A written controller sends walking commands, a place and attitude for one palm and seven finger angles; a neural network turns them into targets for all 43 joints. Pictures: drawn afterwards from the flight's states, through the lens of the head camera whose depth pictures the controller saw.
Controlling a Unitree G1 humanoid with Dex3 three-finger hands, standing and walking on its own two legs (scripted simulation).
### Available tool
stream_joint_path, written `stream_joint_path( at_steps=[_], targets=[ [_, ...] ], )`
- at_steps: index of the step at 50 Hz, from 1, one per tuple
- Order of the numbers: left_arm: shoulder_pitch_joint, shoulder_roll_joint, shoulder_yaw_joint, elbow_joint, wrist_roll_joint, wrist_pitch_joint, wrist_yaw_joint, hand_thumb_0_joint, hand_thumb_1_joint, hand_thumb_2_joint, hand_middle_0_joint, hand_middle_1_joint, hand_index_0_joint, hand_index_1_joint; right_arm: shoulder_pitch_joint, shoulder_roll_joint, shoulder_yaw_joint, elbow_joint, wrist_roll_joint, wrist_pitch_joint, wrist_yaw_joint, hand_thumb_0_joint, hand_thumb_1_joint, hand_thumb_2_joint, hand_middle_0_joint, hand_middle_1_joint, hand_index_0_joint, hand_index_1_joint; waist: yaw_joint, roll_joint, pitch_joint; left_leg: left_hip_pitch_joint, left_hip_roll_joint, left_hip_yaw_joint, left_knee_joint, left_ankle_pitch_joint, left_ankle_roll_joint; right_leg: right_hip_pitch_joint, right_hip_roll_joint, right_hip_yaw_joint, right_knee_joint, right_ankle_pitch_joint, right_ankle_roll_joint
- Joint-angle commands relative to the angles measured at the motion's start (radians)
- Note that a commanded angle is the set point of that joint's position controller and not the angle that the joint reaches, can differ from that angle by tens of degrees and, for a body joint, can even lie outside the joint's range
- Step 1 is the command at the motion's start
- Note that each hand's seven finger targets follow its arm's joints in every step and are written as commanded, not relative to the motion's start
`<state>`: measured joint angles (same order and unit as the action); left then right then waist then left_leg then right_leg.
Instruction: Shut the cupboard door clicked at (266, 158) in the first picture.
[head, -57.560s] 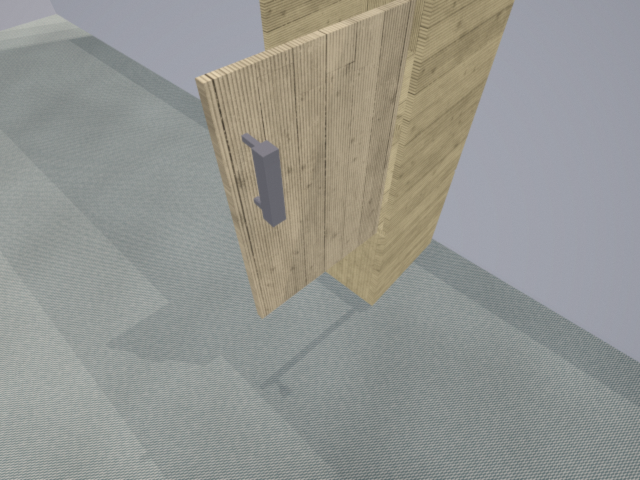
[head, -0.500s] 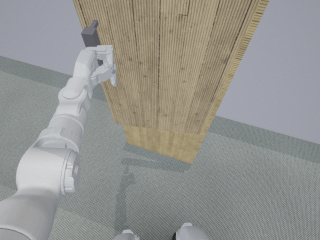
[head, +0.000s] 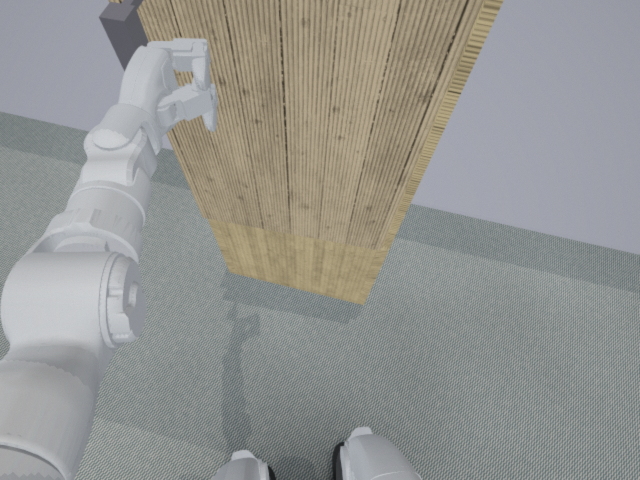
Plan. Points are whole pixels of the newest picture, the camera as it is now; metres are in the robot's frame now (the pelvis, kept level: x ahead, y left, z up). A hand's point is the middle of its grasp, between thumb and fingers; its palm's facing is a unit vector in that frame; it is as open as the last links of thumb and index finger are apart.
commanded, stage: push the door shut along its arc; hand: left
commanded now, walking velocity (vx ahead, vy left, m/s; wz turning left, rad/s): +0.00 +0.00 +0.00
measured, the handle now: (149, 58) +0.61 +0.13 +0.13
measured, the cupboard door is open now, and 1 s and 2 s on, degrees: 3 0 0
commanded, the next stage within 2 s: pull the fist back off the door in 0.48 s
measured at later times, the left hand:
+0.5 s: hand (233, 70) +0.57 +0.03 +0.14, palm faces -0.40 -0.92 -0.02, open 3.0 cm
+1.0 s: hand (257, 71) +0.57 +0.00 +0.13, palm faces +0.04 -1.00 -0.05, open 3.0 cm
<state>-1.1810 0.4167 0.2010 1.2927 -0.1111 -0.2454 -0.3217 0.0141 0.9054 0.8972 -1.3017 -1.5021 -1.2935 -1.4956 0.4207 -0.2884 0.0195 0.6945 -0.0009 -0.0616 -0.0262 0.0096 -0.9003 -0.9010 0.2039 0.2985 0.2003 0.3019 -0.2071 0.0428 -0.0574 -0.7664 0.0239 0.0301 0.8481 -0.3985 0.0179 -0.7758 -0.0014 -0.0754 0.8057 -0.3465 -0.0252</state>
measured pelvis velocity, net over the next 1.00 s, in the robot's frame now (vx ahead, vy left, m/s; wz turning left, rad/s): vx -0.02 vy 0.00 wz -0.01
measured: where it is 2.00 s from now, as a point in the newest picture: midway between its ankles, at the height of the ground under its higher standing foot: outside the picture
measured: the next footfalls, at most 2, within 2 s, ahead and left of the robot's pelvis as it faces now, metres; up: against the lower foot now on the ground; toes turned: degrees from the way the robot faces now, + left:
none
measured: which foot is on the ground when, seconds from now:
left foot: down 0.00-1.00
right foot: down 0.00-1.00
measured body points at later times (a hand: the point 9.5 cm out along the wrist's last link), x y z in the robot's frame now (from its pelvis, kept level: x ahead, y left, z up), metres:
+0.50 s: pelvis +0.00 -0.01 -0.01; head +0.16 -0.01 +0.41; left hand +0.59 +0.08 +0.14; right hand -0.06 -0.28 -0.12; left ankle +0.00 +0.11 -0.70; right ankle +0.02 -0.11 -0.70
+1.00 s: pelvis -0.02 +0.00 -0.01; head +0.12 -0.01 +0.41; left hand +0.56 +0.06 +0.14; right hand -0.08 -0.24 -0.13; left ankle +0.00 +0.11 -0.70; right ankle +0.02 -0.11 -0.70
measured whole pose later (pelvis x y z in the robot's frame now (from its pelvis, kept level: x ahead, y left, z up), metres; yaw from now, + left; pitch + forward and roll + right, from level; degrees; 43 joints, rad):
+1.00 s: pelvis -0.02 +0.00 -0.01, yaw +0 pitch +23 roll -1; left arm -1.40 0.32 0.29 1.45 0.08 -0.26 0.27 -0.02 0.92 0.96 -1.30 -1.50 -1.30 -1.50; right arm 0.47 -0.24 0.02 0.69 -0.09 -0.08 0.09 0.01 -0.90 -0.90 0.20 0.30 0.20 0.30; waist -0.28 0.07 -0.10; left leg -0.93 0.03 0.03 0.91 -0.39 0.02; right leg -0.93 0.00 -0.08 0.86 -0.33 -0.03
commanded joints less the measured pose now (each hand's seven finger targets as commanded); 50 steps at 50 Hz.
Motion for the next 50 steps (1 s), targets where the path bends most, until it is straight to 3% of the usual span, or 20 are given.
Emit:
stream_joint_path(
  at_steps=[1,4,5,8,14,20,23,24,25,29,30,31,32,35,37,39,41,43,47,50],
  targets=[
    [-0.614,0.195,0.047,-0.212,-0.020,-0.053,-0.012,0.000,0.900,0.900,-1.300,-1.500,-1.300,-1.500,0.179,-0.183,-0.062,-0.036,-0.006,-0.018,-0.013,0.000,-0.900,-0.900,0.200,0.300,0.200,0.300,-0.066,0.026,-0.506,0.316,-0.030,-0.082,-0.047,0.353,0.020,0.178,0.036,0.058,-0.076,0.358,0.007],
    [-0.577,0.245,0.083,-0.180,-0.005,-0.050,-0.016,0.000,0.900,0.900,-1.300,-1.500,-1.300,-1.500,0.183,-0.183,-0.058,-0.047,-0.010,-0.013,-0.010,0.000,-0.900,-0.900,0.200,0.300,0.200,0.300,-0.050,0.033,-0.531,0.285,-0.035,-0.076,-0.036,0.393,0.018,0.215,0.036,0.061,-0.056,0.414,0.003],
    [-0.583,0.216,0.059,-0.173,0.001,-0.046,-0.018,0.000,0.900,0.900,-1.300,-1.500,-1.300,-1.500,0.180,-0.181,-0.059,-0.050,-0.010,-0.010,-0.009,0.000,-0.900,-0.900,0.200,0.300,0.200,0.300,-0.061,0.030,-0.513,0.273,-0.035,-0.071,-0.033,0.381,0.020,0.200,0.035,0.062,-0.059,0.408,0.008],
    [-0.587,0.247,0.077,-0.161,0.017,-0.043,-0.018,0.000,0.900,0.900,-1.300,-1.500,-1.300,-1.500,0.193,-0.186,-0.062,-0.056,-0.014,0.001,-0.009,0.000,-0.900,-0.900,0.200,0.300,0.200,0.300,-0.061,0.023,-0.529,0.259,-0.035,-0.070,-0.025,0.395,0.019,0.208,0.036,0.061,-0.048,0.426,0.007],
    [-0.713,0.242,0.053,-0.139,0.023,-0.023,-0.034,0.000,0.900,0.900,-1.300,-1.500,-1.300,-1.500,0.210,-0.192,-0.062,-0.044,-0.017,0.010,-0.017,0.000,-0.900,-0.900,0.200,0.300,0.200,0.300,-0.112,0.018,-0.512,0.235,-0.034,-0.071,0.000,0.348,0.027,0.157,0.039,0.064,-0.052,0.386,0.012],
    [-0.831,0.169,-0.008,-0.124,0.031,-0.014,-0.044,0.000,0.900,0.900,-1.300,-1.500,-1.300,-1.500,0.229,-0.193,-0.064,-0.005,-0.027,-0.001,-0.018,0.000,-0.900,-0.900,0.200,0.300,0.200,0.300,-0.159,0.081,-0.536,0.285,-0.026,-0.094,0.032,0.344,0.029,0.034,0.042,0.049,-0.039,0.317,0.009],
    [-0.881,0.138,-0.029,-0.147,0.029,-0.015,-0.050,0.000,0.900,0.900,-1.300,-1.500,-1.300,-1.500,0.234,-0.192,-0.065,0.010,-0.032,-0.009,-0.015,0.000,-0.900,-0.900,0.200,0.300,0.200,0.300,-0.162,0.133,-0.596,0.349,-0.025,-0.106,0.048,0.393,0.027,-0.005,0.047,0.039,-0.023,0.323,0.002],
    [-0.872,0.151,-0.021,-0.128,0.033,-0.011,-0.052,0.000,0.900,0.900,-1.300,-1.500,-1.300,-1.500,0.238,-0.194,-0.067,0.015,-0.033,-0.009,-0.015,0.000,-0.900,-0.900,0.200,0.300,0.200,0.300,-0.161,0.121,-0.603,0.347,-0.023,-0.111,0.056,0.406,0.026,-0.011,0.047,0.036,-0.015,0.327,0.000],
    [-0.884,0.109,-0.048,-0.125,0.032,-0.005,-0.056,0.000,0.900,0.900,-1.300,-1.500,-1.300,-1.500,0.234,-0.191,-0.067,0.019,-0.033,-0.010,-0.014,0.000,-0.900,-0.900,0.200,0.300,0.200,0.300,-0.171,0.133,-0.592,0.351,-0.025,-0.109,0.058,0.404,0.027,-0.031,0.049,0.035,-0.016,0.325,0.000],
    [-0.911,0.084,-0.063,-0.103,0.030,0.011,-0.051,0.000,0.900,0.900,-1.300,-1.500,-1.300,-1.500,0.233,-0.193,-0.064,0.037,-0.034,-0.014,-0.016,0.000,-0.900,-0.900,0.200,0.300,0.200,0.300,-0.184,0.135,-0.552,0.337,-0.024,-0.116,0.061,0.360,0.028,-0.080,0.051,0.026,-0.021,0.272,-0.001],
    [-0.909,0.120,0.142,-0.082,-0.033,0.038,0.160,0.000,0.900,0.900,-1.300,-1.500,-1.300,-1.500,0.261,-0.158,-0.046,0.009,-0.045,-0.027,0.001,0.000,-0.900,-0.900,0.200,0.300,0.200,0.300,-0.141,0.162,-0.545,0.235,-0.005,-0.119,0.056,0.295,0.011,-0.052,0.039,0.041,-0.041,0.224,0.011],
    [-0.860,0.074,0.113,-0.058,-0.002,0.050,0.274,0.000,0.900,0.900,-1.300,-1.500,-1.300,-1.500,0.271,-0.158,-0.045,0.007,-0.056,-0.030,0.022,0.000,-0.900,-0.900,0.200,0.300,0.200,0.300,-0.147,0.132,-0.536,0.205,-0.004,-0.125,0.037,0.254,0.005,-0.038,0.037,0.037,-0.036,0.197,0.018],
    [-0.856,0.041,0.127,-0.064,0.014,0.042,0.364,0.000,0.900,0.900,-1.300,-1.500,-1.300,-1.500,0.288,-0.157,-0.052,0.006,-0.068,-0.035,0.038,0.000,-0.900,-0.900,0.200,0.300,0.200,0.300,-0.159,0.056,-0.526,0.193,-0.003,-0.135,0.030,0.244,0.010,-0.032,0.039,0.027,-0.039,0.189,0.024],
    [-0.896,-0.035,0.120,-0.106,0.111,-0.012,0.603,0.000,0.900,0.900,-1.300,-1.500,-1.300,-1.500,0.291,-0.144,-0.063,0.007,-0.108,-0.036,0.088,0.000,-0.900,-0.900,0.200,0.300,0.200,0.300,-0.161,0.098,-0.530,0.180,-0.008,-0.120,0.039,0.227,0.003,-0.075,0.033,0.025,-0.032,0.165,0.029],
    [-0.924,-0.040,0.086,-0.119,0.213,-0.071,0.703,0.000,0.900,0.900,-1.300,-1.500,-1.300,-1.500,0.298,-0.143,-0.071,0.014,-0.131,-0.042,0.115,0.000,-0.900,-0.900,0.200,0.300,0.200,0.300,-0.172,0.114,-0.551,0.199,-0.009,-0.123,0.052,0.230,0.003,-0.112,0.033,0.019,-0.015,0.151,0.029],
    [-0.913,-0.013,0.049,-0.091,0.287,-0.104,0.713,0.000,0.900,0.900,-1.300,-1.500,-1.300,-1.500,0.299,-0.150,-0.078,0.017,-0.133,-0.042,0.132,0.000,-0.900,-0.900,0.200,0.300,0.200,0.300,-0.170,0.129,-0.552,0.191,-0.016,-0.112,0.045,0.205,0.001,-0.099,0.030,0.028,-0.014,0.138,0.023],
    [-0.899,0.021,0.039,-0.082,0.296,-0.113,0.682,0.000,0.900,0.900,-1.300,-1.500,-1.300,-1.500,0.289,-0.156,-0.080,0.005,-0.122,-0.037,0.132,0.000,-0.900,-0.900,0.200,0.300,0.200,0.300,-0.159,0.131,-0.572,0.188,-0.024,-0.099,0.028,0.180,0.005,-0.044,0.030,0.040,-0.028,0.140,0.016],
    [-0.860,0.069,0.063,-0.044,0.267,-0.092,0.638,0.000,0.900,0.900,-1.300,-1.500,-1.300,-1.500,0.286,-0.165,-0.074,-0.008,-0.105,-0.026,0.120,0.000,-0.900,-0.900,0.200,0.300,0.200,0.300,-0.153,0.084,-0.551,0.159,-0.026,-0.092,-0.001,0.153,0.011,0.019,0.032,0.048,-0.050,0.144,0.017],
    [-0.757,0.043,0.079,-0.030,0.188,-0.073,0.583,0.000,0.900,0.900,-1.300,-1.500,-1.300,-1.500,0.271,-0.161,-0.068,-0.032,-0.085,-0.023,0.103,0.000,-0.900,-0.900,0.200,0.300,0.200,0.300,-0.124,0.019,-0.531,0.148,-0.028,-0.082,-0.042,0.121,0.015,0.099,0.035,0.049,-0.085,0.143,0.018],
    [-0.661,0.051,0.112,-0.088,0.145,-0.102,0.570,0.000,0.900,0.900,-1.300,-1.500,-1.300,-1.500,0.260,-0.153,-0.069,-0.047,-0.081,-0.027,0.101,0.000,-0.900,-0.900,0.200,0.300,0.200,0.300,-0.074,-0.021,-0.549,0.140,-0.033,-0.059,-0.060,0.163,0.014,0.193,0.037,0.058,-0.096,0.205,0.018]
  ],
)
